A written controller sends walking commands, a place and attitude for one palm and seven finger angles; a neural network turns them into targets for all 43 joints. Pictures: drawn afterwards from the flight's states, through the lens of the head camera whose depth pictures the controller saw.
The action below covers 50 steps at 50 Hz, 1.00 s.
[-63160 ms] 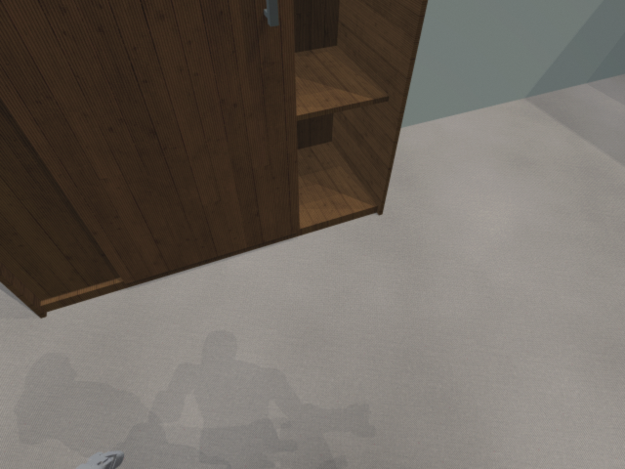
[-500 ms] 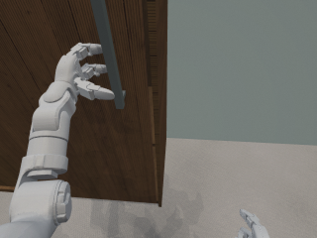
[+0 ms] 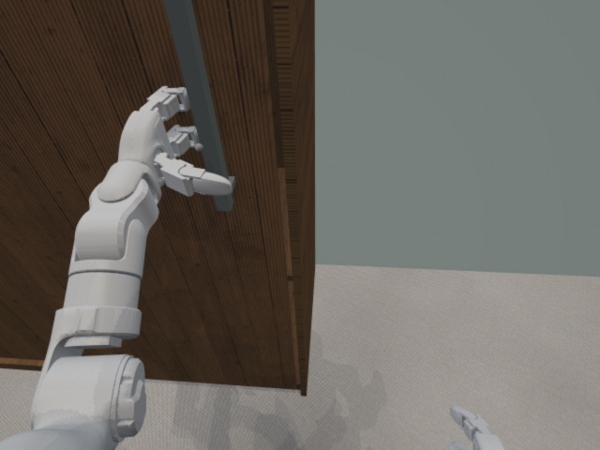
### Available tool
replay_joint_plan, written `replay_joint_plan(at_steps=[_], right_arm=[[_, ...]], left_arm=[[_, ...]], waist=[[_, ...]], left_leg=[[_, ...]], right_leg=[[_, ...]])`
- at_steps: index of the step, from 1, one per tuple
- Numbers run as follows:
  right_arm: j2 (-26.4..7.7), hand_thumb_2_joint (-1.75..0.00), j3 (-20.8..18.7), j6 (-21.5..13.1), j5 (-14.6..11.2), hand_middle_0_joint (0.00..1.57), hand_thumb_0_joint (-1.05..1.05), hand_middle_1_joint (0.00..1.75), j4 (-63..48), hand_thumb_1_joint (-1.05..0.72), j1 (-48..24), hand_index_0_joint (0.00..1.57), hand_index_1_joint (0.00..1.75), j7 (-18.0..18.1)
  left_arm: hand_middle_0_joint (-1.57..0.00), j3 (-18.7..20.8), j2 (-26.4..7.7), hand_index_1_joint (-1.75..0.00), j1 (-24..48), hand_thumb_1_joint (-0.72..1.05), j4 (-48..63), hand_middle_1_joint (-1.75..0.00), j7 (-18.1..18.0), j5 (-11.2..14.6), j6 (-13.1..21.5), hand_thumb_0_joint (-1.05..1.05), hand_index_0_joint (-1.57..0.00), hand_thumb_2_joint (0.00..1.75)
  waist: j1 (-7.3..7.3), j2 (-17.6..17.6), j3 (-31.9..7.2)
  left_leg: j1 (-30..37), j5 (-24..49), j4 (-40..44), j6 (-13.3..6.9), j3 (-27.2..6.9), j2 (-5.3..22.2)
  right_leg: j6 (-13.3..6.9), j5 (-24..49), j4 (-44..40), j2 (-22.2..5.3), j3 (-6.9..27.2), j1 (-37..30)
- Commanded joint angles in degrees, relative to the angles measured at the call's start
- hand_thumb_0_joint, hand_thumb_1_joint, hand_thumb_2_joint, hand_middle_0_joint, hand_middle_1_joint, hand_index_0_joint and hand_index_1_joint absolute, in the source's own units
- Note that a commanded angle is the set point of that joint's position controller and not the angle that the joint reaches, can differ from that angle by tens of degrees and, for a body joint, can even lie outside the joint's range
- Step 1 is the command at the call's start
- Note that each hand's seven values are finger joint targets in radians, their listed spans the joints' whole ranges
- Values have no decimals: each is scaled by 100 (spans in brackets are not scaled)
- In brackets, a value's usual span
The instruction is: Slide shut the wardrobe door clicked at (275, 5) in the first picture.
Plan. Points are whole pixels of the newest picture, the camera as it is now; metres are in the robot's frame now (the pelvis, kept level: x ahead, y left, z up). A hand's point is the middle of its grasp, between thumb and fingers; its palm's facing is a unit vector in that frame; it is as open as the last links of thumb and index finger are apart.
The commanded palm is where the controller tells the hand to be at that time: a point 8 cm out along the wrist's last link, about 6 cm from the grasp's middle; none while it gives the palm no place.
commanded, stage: slide the fingers in behind the handle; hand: left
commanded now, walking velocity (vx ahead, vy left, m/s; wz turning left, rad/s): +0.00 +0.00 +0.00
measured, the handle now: (209, 109) +0.46 +0.14 +0.26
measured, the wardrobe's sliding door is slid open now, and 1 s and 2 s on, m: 0.01 0.01 0.01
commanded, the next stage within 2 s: grip the handle and tug to test in 0.76 s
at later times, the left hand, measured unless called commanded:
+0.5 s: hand (207, 148) +0.39 +0.13 +0.24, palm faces -0.01 -1.00 -0.01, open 14.1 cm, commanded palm +0.37 +0.18 +0.24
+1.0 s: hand (212, 146) +0.40 +0.13 +0.24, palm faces -0.01 -1.00 -0.01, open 13.6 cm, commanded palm +0.38 +0.18 +0.24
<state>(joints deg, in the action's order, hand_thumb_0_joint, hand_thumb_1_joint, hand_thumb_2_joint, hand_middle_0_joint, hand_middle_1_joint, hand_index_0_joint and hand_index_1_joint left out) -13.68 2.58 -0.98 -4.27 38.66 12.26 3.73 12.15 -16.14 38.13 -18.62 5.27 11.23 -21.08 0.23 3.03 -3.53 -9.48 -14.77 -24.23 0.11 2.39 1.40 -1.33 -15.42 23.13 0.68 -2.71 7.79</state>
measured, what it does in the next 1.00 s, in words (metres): stands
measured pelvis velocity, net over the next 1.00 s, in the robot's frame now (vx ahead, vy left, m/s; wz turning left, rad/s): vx -0.01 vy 0.00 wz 0.00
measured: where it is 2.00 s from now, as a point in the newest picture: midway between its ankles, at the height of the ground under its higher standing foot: outside the picture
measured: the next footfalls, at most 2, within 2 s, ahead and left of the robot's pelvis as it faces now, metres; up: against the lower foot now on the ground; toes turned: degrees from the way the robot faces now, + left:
none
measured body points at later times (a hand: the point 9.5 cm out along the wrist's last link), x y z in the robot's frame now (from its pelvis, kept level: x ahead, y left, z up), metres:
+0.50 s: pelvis -0.01 +0.00 +0.00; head -0.03 -0.02 +0.45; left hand +0.39 +0.19 +0.25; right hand +0.16 -0.23 -0.10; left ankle -0.02 +0.12 -0.74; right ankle -0.03 -0.10 -0.74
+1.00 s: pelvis -0.01 +0.00 +0.00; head -0.03 -0.02 +0.45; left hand +0.40 +0.18 +0.25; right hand +0.15 -0.24 -0.10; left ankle -0.02 +0.12 -0.74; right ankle -0.03 -0.10 -0.74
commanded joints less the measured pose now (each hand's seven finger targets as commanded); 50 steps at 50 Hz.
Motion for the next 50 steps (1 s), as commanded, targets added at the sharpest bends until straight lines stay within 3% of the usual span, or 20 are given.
replay_joint_plan(at_steps=[1, 3, 5, 7, 8, 11, 12, 16, 18, 21, 23, 25, 27, 30, 33, 37, 40, 43, 47, 50], right_arm=[[-645, -90, -213, -307, -4, 20, 0, 30, -876, -90, -860, 20, 30, 97], [-622, -90, -212, -331, 0, 20, 0, 30, -878, -90, -885, 20, 30, 93], [-608, -90, -208, -365, 8, 20, 0, 30, -859, -90, -894, 20, 30, 81], [-629, -90, -206, -331, 28, 20, 0, 30, -814, -90, -860, 20, 30, 72], [-628, -90, -205, -329, 21, 20, 0, 30, -820, -90, -869, 20, 30, 70], [-624, -90, -203, -315, 30, 20, 0, 30, -840, -90, -879, 20, 30, 52], [-632, -90, -207, -274, 34, 20, 0, 30, -838, -90, -889, 20, 30, 55], [-596, -90, -185, -278, 17, 20, 0, 30, -863, -90, -931, 20, 30, 60], [-605, -90, -184, -279, 22, 20, 0, 30, -871, -90, -921, 20, 30, 63], [-609, -90, -187, -292, 35, 20, 0, 30, -891, -90, -919, 20, 30, 73], [-591, -90, -186, -296, 22, 20, 0, 30, -919, -90, -930, 20, 30, 61], [-602, -90, -187, -311, 15, 20, 0, 30, -884, -90, -911, 20, 30, 67], [-606, -90, -191, -308, 33, 20, 0, 30, -895, -90, -887, 20, 30, 68], [-617, -90, -208, -341, 23, 20, 0, 30, -865, -90, -874, 20, 30, 74], [-611, -90, -202, -357, 18, 20, 0, 30, -847, -90, -853, 20, 30, 73], [-610, -90, -216, -369, 39, 20, 0, 30, -832, -90, -834, 20, 30, 64], [-603, -90, -221, -377, 23, 20, 0, 30, -820, -90, -829, 20, 30, 62], [-646, -90, -211, -329, 46, 20, 0, 30, -790, -90, -790, 20, 30, 64], [-608, -90, -215, -314, 38, 20, 0, 30, -830, -90, -809, 20, 30, 54], [-603, -90, -219, -344, 35, 20, 0, 30, -868, -90, -828, 20, 30, 63]], left_arm=[[-30, 163, -994, -120, 2975, -50, 1238, -120, 12, 73, 307, 0, -30, 30], [-30, 26, -826, -120, 3117, -50, 1372, -120, -7, 82, 353, 0, -30, 30], [-30, -33, -712, -120, 3106, -50, 1355, -120, -35, 99, 366, 0, -30, 30], [-30, 84, -830, -120, 2935, -50, 1219, -120, -75, 98, 366, 0, -30, 30], [-30, 80, -773, -120, 2880, -50, 1141, -120, -89, 106, 349, 0, -30, 30], [-30, 106, -828, -120, 2982, -50, 1125, -120, -139, 59, 337, 0, -30, 30], [-30, 253, -985, -120, 2785, -50, 1038, -120, -162, 44, 344, 0, -30, 30], [-30, 55, -813, -120, 3041, -50, 1071, -120, -156, 25, 391, 0, -30, 30], [-30, 124, -891, -120, 3067, -50, 1071, -120, -163, 27, 427, 0, -30, 30], [-30, 271, -1043, -120, 3000, -50, 1069, -120, -142, 27, 455, 0, -30, 30], [-30, 155, -903, -120, 2948, -50, 1135, -120, -122, 36, 495, 0, -30, 30], [-30, 113, -885, -120, 3075, -50, 1056, -120, -113, 54, 483, 0, -30, 30], [-30, 154, -917, -120, 2998, -50, 1149, -120, -148, 47, 513, 0, -30, 30], [-30, 229, -973, -120, 2958, -50, 1050, -120, -159, 60, 473, 0, -30, 30], [-30, 2, -795, -120, 3236, -50, 1132, -120, -167, 15, 493, 0, -30, 30], [-30, 80, -796, -120, 3060, -50, 1118, -120, -209, 31, 482, 0, -30, 30], [-30, -36, -678, -120, 3156, -50, 1078, -120, -219, 12, 440, 0, -30, 30], [-30, 279, -988, -120, 2971, -50, 834, -120, -266, 26, 397, 0, -30, 30], [-32, 30, -810, -123, 3203, -31, 1032, -123, -259, -37, 466, 0, -32, 38], [-33, 106, -839, -125, 3146, -17, 1033, -125, -229, -5, 476, 0, -33, 44]], waist=[[69, -334, -1442], [81, -173, -1511], [77, -277, -1554], [17, -298, -1524], [34, -501, -1458], [27, -511, -1476], [-42, -421, -1429], [50, -440, -1392], [25, -305, -1390], [-7, -452, -1556], [1, -287, -1496], [38, -423, -1441], [-16, -303, -1502], [12, -536, -1483], [63, -196, -1398], [0, -315, -1551], [55, -338, -1498], [-8, -604, -1403], [32, -344, -1438], [34, -460, -1536]], left_leg=[[803, 1943, -5, -250, -145, -118], [895, 1938, -9, -247, -165, -128], [921, 1980, -26, -251, -190, -134], [844, 1990, -2, -233, -192, -138], [797, 1964, 12, -247, -188, -132], [735, 1895, 29, -251, -173, -142], [685, 1860, 43, -246, -145, -136], [727, 1769, 47, -254, -135, -134], [720, 1708, 63, -252, -145, -137], [708, 1772, 66, -256, -133, -139], [739, 1772, 70, -254, -130, -132], [701, 1681, 79, -248, -140, -126], [731, 1745, 88, -237, -157, -128], [713, 1715, 82, -253, -159, -113], [768, 1675, 85, -239, -170, -114], [797, 1827, 64, -234, -178, -123], [820, 1814, 51, -237, -172, -106], [625, 1708, 99, -247, -168, -122], [699, 1730, 89, -237, -136, -114], [755, 1827, 57, -260, -134, -120]], right_leg=[[47, 2317, -161, -5, 81, -126], [31, 2257, -158, -10, 80, -102], [26, 2293, -141, -4, 72, -101], [13, 2292, -141, -12, 66, -191], [35, 2314, -146, -4, 55, -163], [48, 2288, -151, -22, 75, -188], [39, 2232, -175, -31, 95, -246], [56, 2166, -200, -21, 106, -142], [44, 2090, -223, -25, 128, -158], [50, 2193, -187, -31, 123, -286], [42, 2161, -204, -28, 126, -244], [54, 2083, -221, -20, 112, -194], [30, 2046, -197, -20, 92, -255], [55, 2065, -220, -1, 99, -209], [33, 1938, -224, -5, 99, -83], [21, 2059, -187, -2, 81, -206], [36, 2067, -191, 12, 85, -93], [51, 2028, -220, 4, 89, -194], [39, 2005, -215, -18, 96, -194], [53, 2179, -198, 1, 112, -216]])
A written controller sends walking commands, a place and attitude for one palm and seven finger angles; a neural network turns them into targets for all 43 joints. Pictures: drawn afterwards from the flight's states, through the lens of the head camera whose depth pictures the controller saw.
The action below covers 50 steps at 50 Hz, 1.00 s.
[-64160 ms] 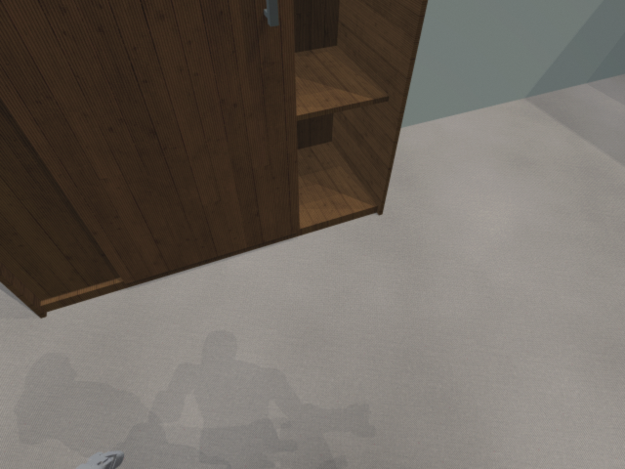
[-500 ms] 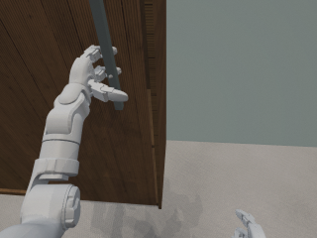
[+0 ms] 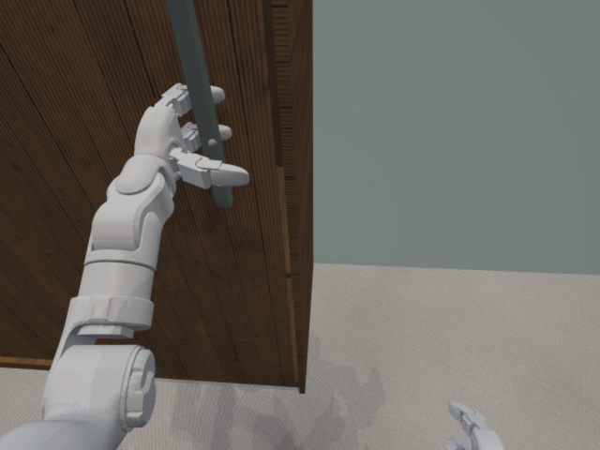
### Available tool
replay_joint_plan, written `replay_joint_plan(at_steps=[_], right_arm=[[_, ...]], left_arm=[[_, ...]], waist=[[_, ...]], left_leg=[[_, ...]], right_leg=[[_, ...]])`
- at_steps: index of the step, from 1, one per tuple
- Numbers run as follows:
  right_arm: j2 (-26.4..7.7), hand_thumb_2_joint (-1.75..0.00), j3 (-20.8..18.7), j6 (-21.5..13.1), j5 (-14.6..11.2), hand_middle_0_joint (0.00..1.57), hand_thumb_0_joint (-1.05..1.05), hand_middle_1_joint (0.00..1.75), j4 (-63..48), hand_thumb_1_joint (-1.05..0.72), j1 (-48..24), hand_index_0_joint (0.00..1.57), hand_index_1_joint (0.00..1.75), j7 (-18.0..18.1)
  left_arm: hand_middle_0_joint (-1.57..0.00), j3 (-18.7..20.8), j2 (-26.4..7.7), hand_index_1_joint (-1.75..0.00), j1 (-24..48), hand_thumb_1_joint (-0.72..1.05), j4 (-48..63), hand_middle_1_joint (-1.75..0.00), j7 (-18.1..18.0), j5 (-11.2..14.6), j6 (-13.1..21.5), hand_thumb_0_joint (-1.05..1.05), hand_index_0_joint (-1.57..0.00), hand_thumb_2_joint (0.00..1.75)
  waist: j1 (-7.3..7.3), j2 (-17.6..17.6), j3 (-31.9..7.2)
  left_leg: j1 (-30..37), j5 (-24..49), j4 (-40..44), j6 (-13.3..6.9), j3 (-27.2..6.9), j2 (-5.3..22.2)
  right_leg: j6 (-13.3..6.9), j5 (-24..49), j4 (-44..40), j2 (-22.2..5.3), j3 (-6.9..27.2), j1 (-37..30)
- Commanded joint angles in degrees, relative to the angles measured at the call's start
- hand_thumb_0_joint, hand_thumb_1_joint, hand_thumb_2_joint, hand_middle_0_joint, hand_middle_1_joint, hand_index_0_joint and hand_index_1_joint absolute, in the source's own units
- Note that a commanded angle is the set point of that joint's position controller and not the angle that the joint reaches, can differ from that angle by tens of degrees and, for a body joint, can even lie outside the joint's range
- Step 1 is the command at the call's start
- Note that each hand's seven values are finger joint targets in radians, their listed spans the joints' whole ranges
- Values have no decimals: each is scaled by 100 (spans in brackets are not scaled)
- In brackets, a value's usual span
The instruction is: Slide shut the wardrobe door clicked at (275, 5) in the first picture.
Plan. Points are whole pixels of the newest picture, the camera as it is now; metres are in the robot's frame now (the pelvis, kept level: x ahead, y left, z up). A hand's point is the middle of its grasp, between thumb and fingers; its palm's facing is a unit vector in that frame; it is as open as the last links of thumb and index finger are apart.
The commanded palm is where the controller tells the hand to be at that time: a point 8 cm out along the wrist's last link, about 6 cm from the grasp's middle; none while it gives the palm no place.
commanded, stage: grip the handle and tug to test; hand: left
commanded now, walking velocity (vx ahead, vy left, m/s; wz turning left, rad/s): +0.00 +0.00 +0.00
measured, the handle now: (209, 106) +0.47 +0.14 +0.26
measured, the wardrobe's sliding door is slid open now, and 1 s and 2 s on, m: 0.01 0.01 0.01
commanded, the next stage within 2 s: tug the door sideways, standing still in 1.28 s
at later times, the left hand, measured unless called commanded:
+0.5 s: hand (218, 139) +0.43 +0.12 +0.24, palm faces -0.01 -1.00 -0.01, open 6.2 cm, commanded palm +0.40 +0.18 +0.24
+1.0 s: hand (223, 141) +0.42 +0.12 +0.24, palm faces -0.02 -1.00 +0.00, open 5.3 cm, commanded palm +0.38 +0.18 +0.24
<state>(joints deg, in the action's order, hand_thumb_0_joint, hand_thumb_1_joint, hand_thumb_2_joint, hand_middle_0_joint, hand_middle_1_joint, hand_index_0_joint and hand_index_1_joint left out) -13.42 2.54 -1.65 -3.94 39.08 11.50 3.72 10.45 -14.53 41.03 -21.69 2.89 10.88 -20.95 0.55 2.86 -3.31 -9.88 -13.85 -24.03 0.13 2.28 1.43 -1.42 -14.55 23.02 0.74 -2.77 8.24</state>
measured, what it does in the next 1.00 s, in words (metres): stands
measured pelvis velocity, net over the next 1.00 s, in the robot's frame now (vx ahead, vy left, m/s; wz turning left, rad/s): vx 0.02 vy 0.00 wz -0.02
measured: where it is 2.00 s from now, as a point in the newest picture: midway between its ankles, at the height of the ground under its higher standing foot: outside the picture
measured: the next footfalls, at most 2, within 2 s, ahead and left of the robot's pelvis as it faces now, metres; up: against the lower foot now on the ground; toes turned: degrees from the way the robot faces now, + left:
none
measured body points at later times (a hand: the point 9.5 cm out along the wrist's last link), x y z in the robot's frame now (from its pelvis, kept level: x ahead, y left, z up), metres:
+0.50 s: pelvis +0.01 +0.00 +0.00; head +0.00 -0.02 +0.45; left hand +0.42 +0.18 +0.24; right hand +0.16 -0.24 -0.11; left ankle -0.01 +0.12 -0.74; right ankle -0.02 -0.10 -0.74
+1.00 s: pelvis +0.02 +0.00 +0.00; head +0.00 -0.02 +0.45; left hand +0.42 +0.17 +0.24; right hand +0.17 -0.24 -0.10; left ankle -0.01 +0.12 -0.74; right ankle -0.02 -0.10 -0.74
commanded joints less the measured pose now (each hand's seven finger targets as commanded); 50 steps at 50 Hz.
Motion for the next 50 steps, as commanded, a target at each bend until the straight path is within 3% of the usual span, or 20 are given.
replay_joint_plan(at_steps=[1, 4, 6, 9, 11, 12, 14, 16, 17, 23, 26, 27, 30, 32, 36, 39, 40, 44, 47, 50], right_arm=[[-637, -90, -209, -273, 0, 20, 0, 30, -888, -90, -752, 20, 30, 69], [-627, -90, -206, -282, -8, 20, 0, 30, -867, -90, -717, 20, 30, 65], [-620, -90, -205, -293, -6, 20, 0, 30, -883, -90, -749, 20, 30, 67], [-651, -90, -210, -271, -4, 20, 0, 30, -840, -90, -713, 20, 30, 82], [-637, -90, -206, -279, 2, 20, 0, 30, -827, -90, -702, 20, 30, 81], [-660, -90, -211, -256, 16, 20, 0, 30, -794, -90, -671, 20, 30, 85], [-620, -90, -209, -275, 18, 20, 0, 30, -845, -90, -704, 20, 30, 80], [-632, -90, -208, -275, 21, 20, 0, 30, -830, -90, -664, 20, 30, 76], [-658, -90, -226, -246, 29, 20, 0, 30, -796, -90, -620, 20, 30, 83], [-642, -90, -229, -255, 30, 20, 0, 30, -900, -90, -625, 20, 30, 64], [-652, -90, -246, -245, 26, 20, 0, 30, -922, -90, -636, 20, 30, 54], [-654, -90, -242, -218, 21, 20, 0, 30, -931, -90, -649, 20, 30, 46], [-644, -90, -229, -194, 24, 20, 0, 30, -937, -90, -686, 20, 30, 48], [-681, -90, -239, -132, 38, 20, 0, 30, -925, -90, -677, 20, 30, 61], [-623, -90, -226, -109, 28, 20, 0, 30, -1050, -90, -786, 20, 30, 28], [-649, -90, -231, -61, 17, 20, 0, 30, -1060, -90, -810, 20, 30, 41], [-637, -90, -227, -68, 20, 20, 0, 30, -1057, -90, -820, 20, 30, 40], [-619, -90, -232, -54, 19, 20, 0, 30, -1128, -90, -859, 20, 30, 26], [-623, -90, -240, -24, 28, 20, 0, 30, -1173, -90, -902, 20, 30, -9], [-630, -90, -243, 1, 23, 20, 0, 30, -1267, -90, -1004, 20, 30, -31]], left_arm=[[-34, 306, -1066, -125, 2891, -13, 1292, -125, 27, 29, 450, 0, -34, 46], [-35, 107, -871, -127, 3029, 1, 1320, -127, 34, 17, 466, 0, -35, 52], [-36, 88, -803, -129, 2942, 11, 1283, -129, 22, 42, 434, 0, -36, 56], [-38, 239, -988, -131, 2959, 25, 1145, -131, -8, 40, 415, 0, -38, 62], [-39, 143, -881, -132, 3070, 34, 1076, -132, -23, 24, 407, 0, -39, 66], [-40, 230, -1023, -133, 3102, 39, 1060, -133, -48, -3, 444, 0, -40, 68], [-41, 151, -908, -134, 3208, 48, 1207, -134, -62, -26, 492, 0, -41, 72], [-42, 165, -891, -135, 3151, 57, 1037, -135, -53, 4, 489, 0, -42, 76], [-42, 318, -1079, -136, 3060, 62, 939, -136, -66, -10, 512, 0, -42, 78], [-45, 311, -1012, -140, 2917, 90, 1128, -140, -21, -10, 565, 0, -45, 90], [-45, 352, -1064, -140, 2849, 90, 1286, -140, 32, 1, 525, 0, -45, 90], [-45, 359, -1114, -140, 2769, 90, 1356, -140, 31, -15, 531, 0, -45, 90], [-45, 440, -1097, -140, 2606, 90, 1315, -140, -35, 18, 401, 0, -45, 90], [-45, 650, -1380, -140, 2525, 90, 1291, -140, -84, -13, 364, 0, -45, 90], [-45, 513, -1169, -140, 2335, 90, 1708, -140, -87, -32, 332, 0, -45, 90], [-45, 658, -1362, -140, 2291, 90, 1717, -140, -66, 3, 296, 0, -45, 90], [-45, 533, -1217, -140, 2344, 90, 1733, -140, -47, 8, 284, 0, -45, 90], [-45, 589, -1244, -140, 2176, 90, 2008, -140, -65, -7, 269, 0, -45, 90], [-45, 557, -1123, -140, 1775, 90, 2213, -140, -60, 45, 239, 0, -45, 90], [-45, 706, -1256, -140, 1447, 90, 2696, -140, -18, 67, 220, 0, -45, 90]], waist=[[11, -368, -1523], [57, -232, -1462], [45, -383, -1480], [30, -450, -1472], [62, -493, -1440], [28, -442, -1433], [45, -227, -1595], [49, -446, -1542], [14, -459, -1550], [-25, -404, -1705], [-23, -468, -1774], [-68, -286, -1757], [-58, -504, -1636], [-112, -604, -1555], [-117, -389, -1721], [-125, -474, -1655], [-81, -483, -1625], [-144, -289, -1792], [-197, -428, -1876], [-247, -505, -2023]], left_leg=[[791, 1679, 31, -258, -115, -133], [836, 1661, 40, -235, -152, -114], [843, 1689, 28, -242, -166, -114], [776, 1631, 40, -247, -167, -121], [758, 1594, 37, -256, -166, -128], [742, 1597, 54, -240, -173, -118], [855, 1748, 9, -250, -145, -132], [785, 1760, 0, -254, -158, -134], [773, 1777, 14, -248, -156, -125], [809, 2022, -14, -259, -145, -122], [810, 2149, -51, -266, -104, -134], [812, 2164, -43, -247, -115, -139], [728, 2074, -27, -257, -96, -137], [620, 1997, 10, -264, -74, -132], [745, 2248, -20, -262, -44, -135], [697, 2135, 8, -261, -42, -127], [720, 2147, 0, -271, -29, -134], [826, 2354, -24, -262, -34, -133], [838, 2530, -33, -251, -34, -135], [846, 2696, -17, -254, 4, -128]], right_leg=[[63, 2053, -207, -8, 136, -221], [43, 1949, -206, -3, 98, -122], [48, 1969, -190, 7, 84, -121], [56, 1926, -207, 2, 100, -139], [65, 1896, -209, -3, 102, -97], [45, 1826, -211, -10, 90, -149], [43, 2019, -170, -15, 120, -172], [53, 2098, -158, -5, 97, -183], [43, 2073, -175, -8, 105, -251], [39, 2397, -95, -8, 91, -380], [60, 2645, -59, -13, 99, -457], [32, 2574, -54, -20, 89, -488], [65, 2547, -85, -5, 83, -437], [73, 2463, -118, -21, 102, -518], [62, 2786, -54, -25, 115, -616], [73, 2695, -92, -15, 120, -622], [81, 2725, -97, -18, 118, -578], [58, 2895, -53, -21, 130, -675], [56, 3111, -13, -21, 96, -826], [73, 3418, 42, -32, 106, -997]])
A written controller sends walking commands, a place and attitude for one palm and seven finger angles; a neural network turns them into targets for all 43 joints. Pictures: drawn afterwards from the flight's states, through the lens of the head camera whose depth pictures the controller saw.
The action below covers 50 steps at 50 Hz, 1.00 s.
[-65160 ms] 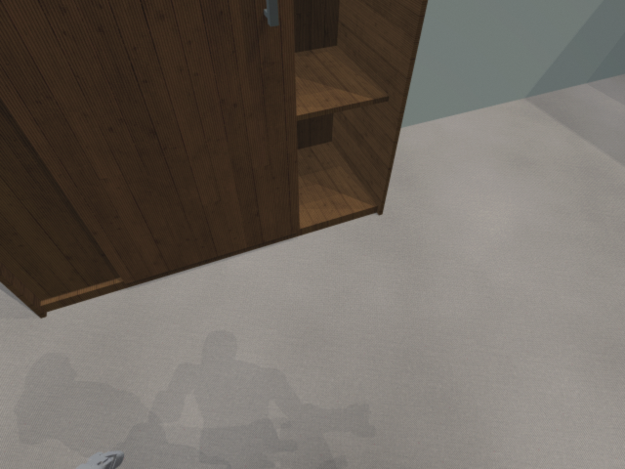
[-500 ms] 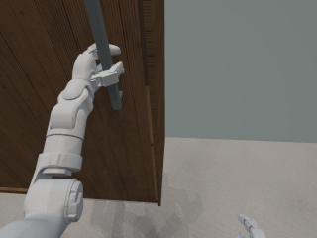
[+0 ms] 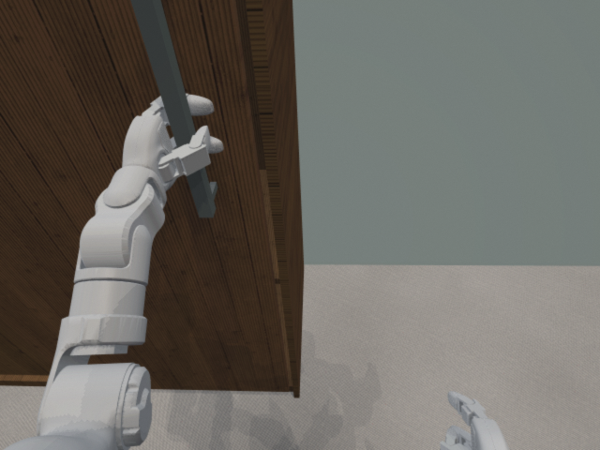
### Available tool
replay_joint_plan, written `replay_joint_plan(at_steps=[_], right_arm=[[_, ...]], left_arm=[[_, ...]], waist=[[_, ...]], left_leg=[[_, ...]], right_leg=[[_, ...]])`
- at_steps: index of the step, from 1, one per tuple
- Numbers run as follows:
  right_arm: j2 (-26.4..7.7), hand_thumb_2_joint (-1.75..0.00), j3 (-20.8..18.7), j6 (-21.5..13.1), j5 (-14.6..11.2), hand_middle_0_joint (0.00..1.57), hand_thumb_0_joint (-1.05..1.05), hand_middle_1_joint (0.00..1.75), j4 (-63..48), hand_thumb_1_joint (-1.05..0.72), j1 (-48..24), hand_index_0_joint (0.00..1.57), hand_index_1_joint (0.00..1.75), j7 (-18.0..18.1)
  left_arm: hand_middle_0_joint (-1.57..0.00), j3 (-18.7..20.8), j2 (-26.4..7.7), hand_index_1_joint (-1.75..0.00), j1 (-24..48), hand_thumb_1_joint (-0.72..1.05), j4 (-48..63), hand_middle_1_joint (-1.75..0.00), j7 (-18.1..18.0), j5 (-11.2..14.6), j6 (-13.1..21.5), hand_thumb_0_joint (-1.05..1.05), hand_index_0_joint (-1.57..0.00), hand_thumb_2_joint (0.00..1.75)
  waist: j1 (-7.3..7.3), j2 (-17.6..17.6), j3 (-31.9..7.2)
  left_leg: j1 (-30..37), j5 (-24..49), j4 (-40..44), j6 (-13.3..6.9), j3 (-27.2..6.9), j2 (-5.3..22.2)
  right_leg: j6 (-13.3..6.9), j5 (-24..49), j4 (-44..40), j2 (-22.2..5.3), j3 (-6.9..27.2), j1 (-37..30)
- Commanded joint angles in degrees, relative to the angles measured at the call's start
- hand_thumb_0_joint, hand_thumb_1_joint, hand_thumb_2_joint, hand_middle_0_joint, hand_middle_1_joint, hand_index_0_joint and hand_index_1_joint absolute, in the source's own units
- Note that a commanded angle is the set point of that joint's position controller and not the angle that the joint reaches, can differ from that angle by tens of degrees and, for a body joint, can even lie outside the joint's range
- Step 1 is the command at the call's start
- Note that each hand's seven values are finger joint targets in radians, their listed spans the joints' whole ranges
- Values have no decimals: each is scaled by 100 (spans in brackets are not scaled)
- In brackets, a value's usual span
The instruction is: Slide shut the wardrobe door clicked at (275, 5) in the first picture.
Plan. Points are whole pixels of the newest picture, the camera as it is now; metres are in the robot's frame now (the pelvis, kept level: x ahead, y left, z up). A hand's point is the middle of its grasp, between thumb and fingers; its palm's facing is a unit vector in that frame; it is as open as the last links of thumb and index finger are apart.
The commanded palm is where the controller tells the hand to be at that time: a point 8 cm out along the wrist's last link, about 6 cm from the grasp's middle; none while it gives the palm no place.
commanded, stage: grip the handle and tug to test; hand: left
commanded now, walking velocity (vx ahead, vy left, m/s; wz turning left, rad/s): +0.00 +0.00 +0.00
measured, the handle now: (186, 115) +0.45 +0.15 +0.26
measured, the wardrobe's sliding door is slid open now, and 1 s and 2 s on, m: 0.01 0.01 0.00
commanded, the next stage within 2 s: tug the door sideways, standing still in 0.28 s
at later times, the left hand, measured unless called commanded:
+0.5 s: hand (198, 158) +0.39 +0.13 +0.24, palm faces +0.01 -1.00 -0.04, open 6.0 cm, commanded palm +0.37 +0.17 +0.24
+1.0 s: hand (206, 162) +0.40 +0.13 +0.22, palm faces +0.13 -0.98 -0.14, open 6.3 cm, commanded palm +0.37 +0.14 +0.24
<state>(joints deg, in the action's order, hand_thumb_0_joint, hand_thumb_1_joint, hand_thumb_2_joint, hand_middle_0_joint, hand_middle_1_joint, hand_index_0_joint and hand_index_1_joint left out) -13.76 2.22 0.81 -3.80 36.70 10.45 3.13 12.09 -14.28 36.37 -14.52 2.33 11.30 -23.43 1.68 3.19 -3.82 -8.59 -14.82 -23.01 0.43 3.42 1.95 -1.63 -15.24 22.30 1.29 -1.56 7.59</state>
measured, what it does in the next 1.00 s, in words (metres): stands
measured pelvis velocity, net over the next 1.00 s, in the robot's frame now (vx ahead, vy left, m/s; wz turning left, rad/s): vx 0.02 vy -0.01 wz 0.05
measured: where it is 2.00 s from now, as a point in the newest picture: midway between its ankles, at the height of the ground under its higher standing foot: outside the picture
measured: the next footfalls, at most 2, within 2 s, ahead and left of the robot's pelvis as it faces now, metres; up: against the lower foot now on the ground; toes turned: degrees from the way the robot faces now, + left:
right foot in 1.18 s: +0.11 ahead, -0.12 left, +0.00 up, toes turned -1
right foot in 1.78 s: +0.24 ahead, -0.30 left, +0.00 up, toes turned +3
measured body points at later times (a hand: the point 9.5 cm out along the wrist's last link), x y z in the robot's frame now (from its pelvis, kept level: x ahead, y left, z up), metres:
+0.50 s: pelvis +0.04 -0.01 +0.00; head +0.03 -0.04 +0.45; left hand +0.38 +0.18 +0.24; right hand +0.24 -0.23 -0.09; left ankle -0.03 +0.13 -0.74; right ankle -0.04 -0.10 -0.74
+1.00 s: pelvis +0.02 -0.01 -0.01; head +0.05 -0.03 +0.44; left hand +0.39 +0.18 +0.23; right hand +0.25 -0.19 -0.11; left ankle -0.03 +0.12 -0.74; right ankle -0.03 -0.11 -0.73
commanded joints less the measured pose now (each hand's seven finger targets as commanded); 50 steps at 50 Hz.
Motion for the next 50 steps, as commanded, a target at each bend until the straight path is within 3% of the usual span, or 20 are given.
replay_joint_plan(at_steps=[1, 9, 11, 14, 17, 20, 24, 27, 30, 32, 35, 37, 42, 43, 44, 45, 46, 48, 49, 50], right_arm=[[-586, -90, -206, -241, 3, 20, 0, 30, -1082, -90, -942, 20, 30, 3], [-595, -90, -211, -180, 5, 20, 0, 30, -1251, -90, -1112, 20, 30, -96], [-575, -90, -202, -179, -7, 20, 0, 30, -1298, -90, -1190, 20, 30, -114], [-555, -90, -187, -187, -18, 20, 0, 30, -1287, -90, -1263, 20, 30, -143], [-566, -90, -191, -187, -10, 20, 0, 30, -1249, -90, -1289, 20, 30, -145], [-585, -90, -182, -209, 3, 20, 0, 30, -1169, -90, -1321, 20, 30, -124], [-546, -90, -161, -305, 2, 20, 0, 30, -966, -90, -1300, 20, 30, -63], [-534, -90, -177, -333, 33, 20, 0, 30, -909, -90, -1308, 20, 30, -62], [-518, -90, -186, -324, 86, 20, 0, 30, -910, -90, -1286, 20, 30, -75], [-492, -90, -171, -290, 103, 20, 0, 30, -882, -90, -1298, 20, 30, -84], [-415, -90, -143, -301, 107, 20, 0, 30, -887, -90, -1403, 20, 30, -113], [-388, -90, -140, -295, 114, 20, 0, 30, -869, -90, -1429, 20, 30, -121], [-405, -90, -139, -240, 145, 20, 0, 30, -818, -90, -1317, 20, 30, -145], [-546, -90, -189, -270, 226, 20, 0, 30, -1127, -90, -1031, 20, 30, -116], [-446, -90, -249, -212, 316, 20, 0, 30, -867, -90, -1003, 20, 30, -86], [-396, -90, -250, -156, 329, 20, 0, 30, -934, -90, -929, 20, 30, -107], [-384, -90, -287, -119, 326, 20, 0, 30, -1011, -90, -953, 20, 30, -118], [-419, -90, -375, -74, 341, 20, 0, 30, -1019, -90, -888, 20, 30, -115], [-406, -90, -404, -64, 342, 20, 0, 30, -1063, -90, -882, 20, 30, -139], [-372, -90, -406, -50, 360, 20, 0, 30, -1084, -90, -919, 20, 30, -183]], left_arm=[[-45, 453, -1172, -140, 1765, 90, 2193, -140, 65, 29, 452, 0, -45, 90], [-45, 681, -1258, -140, 526, 90, 3337, -140, 119, 141, 167, 0, -45, 90], [-45, 605, -1128, -140, 192, 90, 3601, -140, 164, 167, 67, 0, -45, 90], [-45, 529, -1075, -140, 139, 90, 4007, -140, 167, 202, -54, 0, -45, 90], [-45, 526, -1026, -140, -42, 90, 4057, -140, 162, 247, -204, 0, -45, 90], [-45, 586, -1177, -140, 318, 90, 4075, -140, 157, 226, -305, 0, -45, 90], [-45, -235, -397, -140, 1413, 90, 3542, -140, 105, 197, -429, 0, -45, 90], [-45, -527, -164, -140, 1691, 90, 3623, -140, 10, 84, -410, 0, -45, 90], [-45, -783, 59, -140, 1779, 90, 3572, -140, 25, 29, -352, 0, -45, 90], [-45, -1055, 302, -140, 1924, 90, 3464, -140, 58, 2, -270, 0, -45, 90], [-45, -1293, 492, -140, 2224, 90, 3400, -140, 122, -16, -113, 0, -45, 90], [-45, -1494, 644, -140, 2374, 90, 3298, -140, 132, -40, 14, 0, -45, 90], [-45, -1689, 834, -140, 2586, 90, 2885, -140, 187, -68, 54, 0, -45, 90], [-45, -1115, -623, -140, 3290, 90, 4128, -140, -202, -451, 1316, 0, -45, 90], [-45, -1336, -46, -140, 2255, 90, 2975, -140, -324, -562, 1692, 0, -45, 90], [-45, -1597, 295, -140, 2000, 90, 2949, -140, -349, -555, 1942, 0, -45, 90], [-45, -1766, 434, -140, 2238, 90, 3211, -140, -354, -542, 2178, 0, -45, 90], [-45, -1630, 232, -140, 2559, 90, 3223, -140, -464, -532, 2463, 0, -45, 90], [-45, -1598, 211, -140, 2716, 90, 3256, -140, -509, -530, 2534, 0, -45, 90], [-45, -1616, 232, -140, 2929, 90, 3303, -140, -542, -568, 2604, 0, -45, 90]], waist=[[-376, -410, -1994], [-508, -457, -2040], [-515, -422, -2045], [-492, -178, -1981], [-489, -377, -1908], [-410, -365, -1923], [-163, -318, -1577], [-135, -53, -1714], [-114, -400, -1965], [-82, -520, -1888], [-63, -229, -1781], [-26, -305, -1664], [8, -318, -1780], [-54, -279, -1249], [-31, -580, -1351], [-21, -692, -1525], [52, -514, -1711], [183, 143, -1847], [197, 628, -1736], [171, 900, -1602]], left_leg=[[729, 2900, -141, -279, -104, -185], [731, 3432, -243, -261, -102, -177], [735, 3488, -278, -259, -87, -189], [845, 3631, -332, -230, -126, -173], [795, 3599, -387, -230, -134, -186], [853, 3646, -443, -238, -131, -224], [1018, 3454, -504, -236, -236, -234], [1163, 3699, -596, -244, -233, -264], [1203, 3928, -677, -290, -271, -294], [1162, 3802, -657, -295, -326, -293], [1296, 3463, -610, -281, -408, -275], [1300, 3320, -580, -275, -466, -249], [1269, 3833, -753, -303, -455, -279], [1053, 3495, -904, -454, -479, 71], [1138, 3269, -985, -486, -476, 151], [1320, 3462, -944, -514, -608, 345], [1631, 3719, -993, -587, -733, 547], [2384, 4411, -911, -877, -1239, 1096], [2795, 4999, -831, -1076, -1571, 1409], [2936, 4963, -749, -1196, -1742, 1547]], right_leg=[[85, 3604, 152, -95, -16, -951], [100, 4214, 295, -104, -49, -1088], [113, 4296, 332, -110, -52, -1065], [92, 4177, 344, -99, -63, -913], [114, 4235, 358, -89, -84, -889], [147, 4443, 362, -104, -60, -828], [132, 3944, 273, -66, -118, -328], [109, 4135, 338, -110, -99, -384], [157, 4599, 485, -146, -152, -505], [129, 4420, 497, -152, -182, -463], [80, 3862, 439, -132, -158, -200], [47, 3596, 407, -116, -168, -129], [81, 4177, 582, -143, -208, -224], [284, 3711, 441, -371, 88, 281], [272, 3556, 635, -385, 5, 285], [291, 3506, 910, -331, -70, 354], [312, 3211, 1184, -261, -65, 592], [257, 1163, 2042, 7, -43, 1498], [214, -310, 2380, 105, 52, 2099], [146, -1173, 2558, 84, 143, 2480]])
